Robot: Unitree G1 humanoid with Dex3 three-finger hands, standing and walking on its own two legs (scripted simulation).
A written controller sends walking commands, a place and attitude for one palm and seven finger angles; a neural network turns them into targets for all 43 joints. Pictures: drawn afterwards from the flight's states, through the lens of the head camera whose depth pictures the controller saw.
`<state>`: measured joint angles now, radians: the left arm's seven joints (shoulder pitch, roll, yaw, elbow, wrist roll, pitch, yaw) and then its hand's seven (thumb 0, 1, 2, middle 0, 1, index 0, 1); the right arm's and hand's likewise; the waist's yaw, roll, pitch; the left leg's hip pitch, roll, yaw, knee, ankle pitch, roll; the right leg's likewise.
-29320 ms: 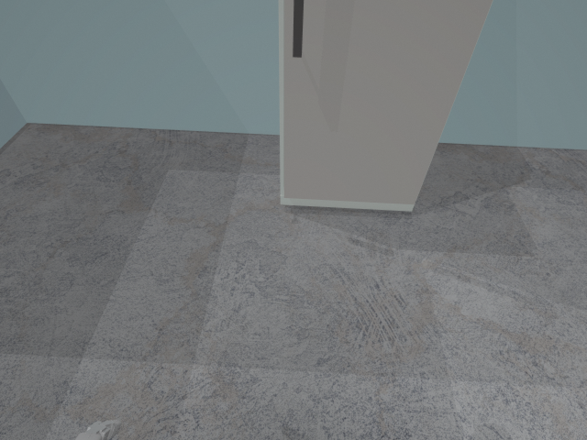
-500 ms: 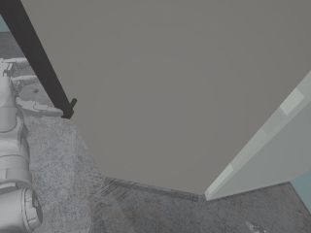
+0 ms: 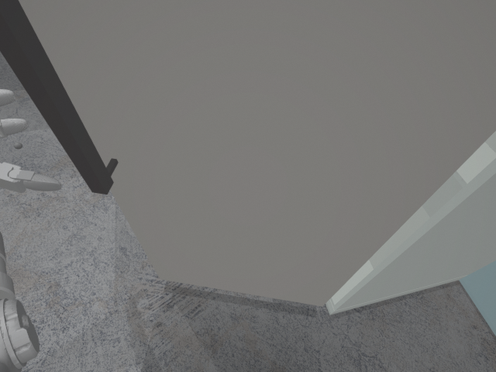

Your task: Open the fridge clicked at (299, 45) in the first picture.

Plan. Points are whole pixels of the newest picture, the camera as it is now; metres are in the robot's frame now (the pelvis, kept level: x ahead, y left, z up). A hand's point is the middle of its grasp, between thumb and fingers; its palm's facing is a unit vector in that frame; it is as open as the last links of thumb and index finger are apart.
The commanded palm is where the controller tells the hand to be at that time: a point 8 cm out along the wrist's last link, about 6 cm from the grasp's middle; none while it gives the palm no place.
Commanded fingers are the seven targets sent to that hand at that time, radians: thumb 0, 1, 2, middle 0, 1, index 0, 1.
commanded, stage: slip the hand off the handle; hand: left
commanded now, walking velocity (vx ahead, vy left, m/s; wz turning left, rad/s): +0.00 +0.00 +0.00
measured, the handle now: (38, 45) +0.44 +0.26 +0.27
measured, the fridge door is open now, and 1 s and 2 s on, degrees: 67 67 67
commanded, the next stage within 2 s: draw the hand back to the body in 0.58 s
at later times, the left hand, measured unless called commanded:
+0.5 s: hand out of the picture +0.30 +0.34 +0.13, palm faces +0.43 -0.89 -0.17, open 14.7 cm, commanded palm +0.25 +0.37 +0.14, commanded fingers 0.00 -0.55 0.20 -0.25 -1.15 -0.25 -1.15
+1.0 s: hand out of the picture +0.25 +0.30 +0.16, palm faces +0.08 -1.00 -0.05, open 14.7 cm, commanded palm +0.20 +0.35 +0.16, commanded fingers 0.00 -0.55 0.20 -0.25 -1.15 -0.25 -1.15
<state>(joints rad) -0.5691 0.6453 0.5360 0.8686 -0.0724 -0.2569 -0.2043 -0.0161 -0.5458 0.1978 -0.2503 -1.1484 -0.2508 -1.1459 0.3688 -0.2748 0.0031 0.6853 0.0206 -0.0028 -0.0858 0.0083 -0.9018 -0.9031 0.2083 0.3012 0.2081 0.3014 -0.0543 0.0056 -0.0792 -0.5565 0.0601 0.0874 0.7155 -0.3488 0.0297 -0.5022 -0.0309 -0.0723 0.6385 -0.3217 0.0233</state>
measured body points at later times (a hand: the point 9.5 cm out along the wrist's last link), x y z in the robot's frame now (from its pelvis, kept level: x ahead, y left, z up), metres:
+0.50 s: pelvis -0.02 +0.00 +0.00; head +0.00 +0.00 +0.45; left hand +0.27 +0.38 +0.15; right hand +0.16 -0.24 -0.08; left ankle +0.00 +0.10 -0.72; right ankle -0.01 -0.14 -0.72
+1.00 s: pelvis -0.02 -0.02 +0.01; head -0.03 -0.03 +0.46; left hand +0.24 +0.35 +0.17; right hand +0.15 -0.28 -0.07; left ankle +0.00 +0.09 -0.72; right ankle -0.01 -0.14 -0.72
